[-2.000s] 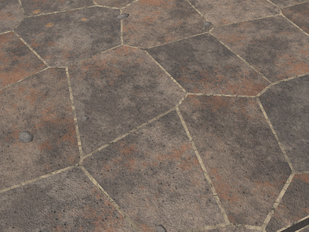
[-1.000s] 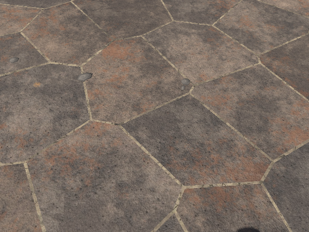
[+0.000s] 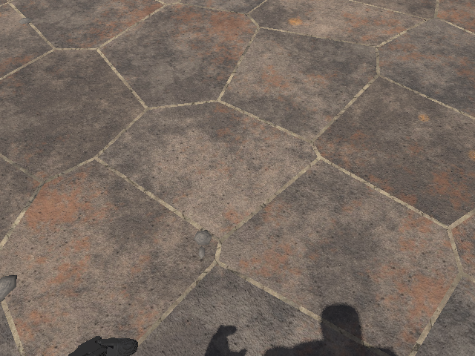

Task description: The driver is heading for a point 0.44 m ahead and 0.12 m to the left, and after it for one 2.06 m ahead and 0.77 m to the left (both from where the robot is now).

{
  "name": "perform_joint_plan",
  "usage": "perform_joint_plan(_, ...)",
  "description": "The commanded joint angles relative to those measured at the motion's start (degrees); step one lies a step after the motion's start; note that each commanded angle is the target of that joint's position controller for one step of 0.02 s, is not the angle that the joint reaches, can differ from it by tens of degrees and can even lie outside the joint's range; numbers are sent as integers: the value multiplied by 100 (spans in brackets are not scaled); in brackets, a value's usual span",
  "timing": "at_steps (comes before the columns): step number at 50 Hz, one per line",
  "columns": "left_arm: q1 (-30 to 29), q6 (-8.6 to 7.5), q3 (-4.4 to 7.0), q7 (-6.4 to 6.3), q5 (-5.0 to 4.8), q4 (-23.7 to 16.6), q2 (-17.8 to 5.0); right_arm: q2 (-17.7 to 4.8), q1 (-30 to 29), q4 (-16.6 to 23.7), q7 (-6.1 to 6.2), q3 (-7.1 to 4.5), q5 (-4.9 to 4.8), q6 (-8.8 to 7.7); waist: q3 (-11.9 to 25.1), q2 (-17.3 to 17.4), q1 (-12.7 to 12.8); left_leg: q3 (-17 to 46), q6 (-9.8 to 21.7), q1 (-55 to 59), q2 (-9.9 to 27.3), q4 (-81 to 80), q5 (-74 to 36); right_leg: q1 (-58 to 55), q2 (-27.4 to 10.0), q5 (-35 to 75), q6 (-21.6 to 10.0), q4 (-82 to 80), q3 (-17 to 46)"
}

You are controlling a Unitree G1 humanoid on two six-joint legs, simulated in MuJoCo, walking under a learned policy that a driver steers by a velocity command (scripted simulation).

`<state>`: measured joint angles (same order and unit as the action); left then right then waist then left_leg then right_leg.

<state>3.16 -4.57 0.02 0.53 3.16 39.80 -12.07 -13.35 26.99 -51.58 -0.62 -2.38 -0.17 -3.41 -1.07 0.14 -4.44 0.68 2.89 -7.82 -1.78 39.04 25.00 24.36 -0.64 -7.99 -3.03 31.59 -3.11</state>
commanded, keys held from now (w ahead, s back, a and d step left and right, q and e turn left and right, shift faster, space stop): w+q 0.44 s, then q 0.44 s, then no key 0.12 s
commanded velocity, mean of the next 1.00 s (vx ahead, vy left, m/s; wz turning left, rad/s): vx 0.33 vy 0.00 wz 0.52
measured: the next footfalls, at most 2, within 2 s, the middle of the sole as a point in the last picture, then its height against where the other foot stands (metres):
left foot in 0.48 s outside the picture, level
right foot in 1.08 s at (229, 340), level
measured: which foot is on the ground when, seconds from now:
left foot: up 0.00-0.46, down 0.48-1.00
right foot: down 0.00-0.50, up 0.52-1.00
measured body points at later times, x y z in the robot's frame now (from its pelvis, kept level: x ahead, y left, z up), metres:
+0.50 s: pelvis +0.25 +0.05 -0.01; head +0.28 +0.07 +0.43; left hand +0.15 +0.30 -0.15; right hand +0.51 -0.12 -0.10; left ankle +0.33 +0.14 -0.73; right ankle +0.09 -0.10 -0.71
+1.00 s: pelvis +0.38 +0.09 +0.01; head +0.41 +0.10 +0.46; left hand +0.38 +0.39 -0.10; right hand +0.59 -0.13 -0.11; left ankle +0.33 +0.14 -0.73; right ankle +0.50 +0.00 -0.70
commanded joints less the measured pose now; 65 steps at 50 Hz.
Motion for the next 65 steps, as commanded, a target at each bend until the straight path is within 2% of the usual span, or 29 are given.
perform_joint_plan(1,1817,64,407,-118,-84,135,-1143,-749,-118,569,59,-201,62,9,913,-703,846,298,260,-3100,201,2928,202,-3177,-2338,-1568,-906,-1617,3344)
perform_joint_plan(3,1259,6,286,-88,-148,125,-628,-534,-436,547,-37,-190,88,76,134,-543,592,262,176,-2889,515,2619,-482,-2120,-1762,-943,-607,-2023,1979)
perform_joint_plan(5,1228,-78,267,-112,-178,219,-538,-469,-433,516,-121,-208,204,214,-36,-687,415,200,40,-2682,602,2557,-770,-1720,-1488,-149,-478,-2205,1234)
perform_joint_plan(12,1693,-184,354,-105,-199,595,-648,-309,-1594,937,-277,-163,206,320,-254,-446,449,34,-156,-3410,704,1755,-2004,-1987,-1360,1186,-570,-2377,-83)
perform_joint_plan(18,2042,-124,442,-150,-189,847,-921,-297,-2642,1353,-399,-59,232,293,-480,-422,684,-577,149,-2845,573,51,-2241,-2421,-1483,1693,-428,-2212,-751)
perform_joint_plan(21,2120,-12,485,-192,-177,956,-1120,-414,-2544,1403,-353,-109,270,302,-288,-513,571,-911,469,-2314,167,-263,-1444,-2925,-1547,3726,-308,-1347,-1045)
perform_joint_plan(23,2062,107,524,-215,-184,971,-1295,-591,-1533,1140,-258,-223,308,234,299,-496,121,-983,737,-1169,-312,-589,-1060,-2887,-1482,4805,-229,408,-1189)
perform_joint_plan(24,2007,130,510,-210,-214,897,-1282,-817,-588,844,-162,-338,385,164,862,-171,-308,-620,929,178,-254,-1044,-1475,-2126,-1310,3776,-12,1939,-1270)
perform_joint_plan(25,2237,106,368,-155,-316,559,-674,-1546,-347,851,-66,-524,407,150,1535,957,-129,1668,1496,2012,1439,-1036,-2197,14,-679,-123,326,3996,-1266)
perform_joint_plan(26,2050,94,413,-133,-291,292,-863,-1893,-373,1051,-40,-609,150,193,2168,1113,-120,4046,2218,2588,2453,-1648,-4415,1152,250,-2708,551,5322,-233)
perform_joint_plan(27,1512,110,417,-143,-266,221,-909,-1746,-449,978,11,-587,47,231,1650,237,-125,2894,2033,2240,2192,-1567,-5468,1488,-165,-2108,508,5288,407)
perform_joint_plan(28,1411,73,342,-155,-319,209,-758,-1423,-737,942,59,-502,18,227,972,172,58,2124,1863,1446,1988,-1540,-6065,1439,-327,-1668,485,4941,357)
perform_joint_plan(30,1544,189,352,-168,-139,303,-768,-927,-1276,996,93,-349,-38,243,359,64,523,1363,1351,261,1289,-1791,-5822,957,-534,-1454,510,4111,427)
perform_joint_plan(31,1703,303,360,-152,-76,353,-776,-833,-1403,1042,82,-303,-28,240,422,127,640,1192,1252,-37,1158,-1875,-5851,657,-531,-1383,549,3909,431)
perform_joint_plan(33,1763,450,351,-131,-93,327,-705,-994,-1300,1028,40,-337,24,182,601,109,720,1081,1234,-215,1022,-1871,-6271,511,-413,-1236,621,3640,370)
perform_joint_plan(39,963,564,345,-176,-134,40,-758,-1120,-940,1027,88,-376,47,271,576,343,452,1436,1044,-138,886,-1922,-5189,930,-327,-632,662,2742,489)
perform_joint_plan(43,491,581,325,-199,-175,-123,-804,-1167,-722,1044,126,-406,87,361,421,434,259,1920,1034,159,955,-1845,-4471,1074,-216,-623,628,2153,643)
perform_joint_plan(48,455,527,293,-238,-266,-155,-833,-1121,-693,1060,134,-378,161,434,347,543,187,2134,1038,319,1021,-1423,-5196,504,25,-1090,431,1392,594)
perform_joint_plan(50,567,500,280,-257,-305,-148,-831,-1118,-813,1073,141,-359,157,467,309,589,230,2254,930,228,988,-1264,-5268,-6,121,-1219,309,827,551)
perform_joint_plan(52,934,445,269,-279,-285,-58,-782,-1100,-1097,1104,171,-322,64,489,239,527,512,2319,606,-97,753,-1038,-4528,-931,145,-524,182,-557,514)
perform_joint_plan(53,1102,385,279,-313,-217,-25,-863,-979,-1154,1151,189,-267,13,465,314,277,577,2242,328,-492,532,-787,-3643,-1640,-236,274,69,-1207,879)
perform_joint_plan(54,1068,345,269,-351,-142,-114,-1158,-507,-780,1203,202,-121,51,428,637,-949,338,1470,24,-839,-3,107,-1478,-2238,-1614,2027,-252,-1460,2218)
perform_joint_plan(55,916,401,220,-303,-207,-84,-1188,-699,-473,1086,247,-182,29,530,669,-1354,219,862,-94,-1016,-739,334,1093,-1885,-2202,3564,-1177,-1254,2991)
perform_joint_plan(56,1001,383,153,-248,-237,-20,-908,-865,-518,937,261,-191,137,588,559,-999,303,874,-146,-913,-454,789,1110,-1667,-2187,3542,-1456,-1311,3083)
perform_joint_plan(57,824,358,63,-202,-247,30,-669,-806,-709,853,240,-164,122,615,396,-776,257,811,-204,-799,-281,688,766,-1484,-1819,2968,-1277,-1392,2681)
perform_joint_plan(58,624,382,54,-177,-226,48,-683,-767,-871,809,219,-146,104,630,251,-728,190,657,-300,-709,-186,427,486,-1382,-1368,2398,-942,-1414,2269)
perform_joint_plan(59,606,403,124,-184,-231,80,-907,-805,-1042,840,193,-147,121,642,166,-978,214,494,-361,-797,-172,232,239,-1498,-1088,2338,-736,-1354,2116)
perform_joint_plan(61,873,456,277,-171,-265,182,-1258,-873,-1133,783,179,-144,91,648,297,-942,328,269,-479,-980,-316,305,229,-1871,-881,2701,-681,-1154,2083)
perform_joint_plan(65,1167,541,459,-120,-306,295,-1407,-793,-1542,869,247,-109,44,645,354,-822,495,254,-549,-1454,-253,590,326,-2084,-936,1976,-876,-1207,2509)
